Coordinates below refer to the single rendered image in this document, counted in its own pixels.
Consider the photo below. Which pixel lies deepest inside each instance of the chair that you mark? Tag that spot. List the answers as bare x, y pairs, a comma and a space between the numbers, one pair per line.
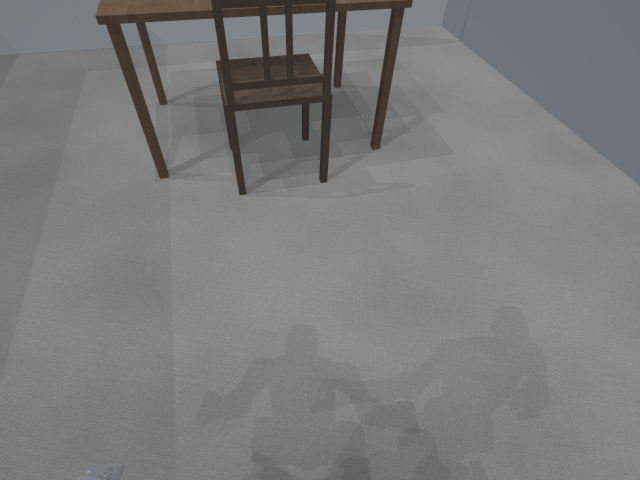
275, 81

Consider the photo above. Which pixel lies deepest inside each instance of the table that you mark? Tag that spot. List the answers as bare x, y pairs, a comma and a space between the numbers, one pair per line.
112, 13

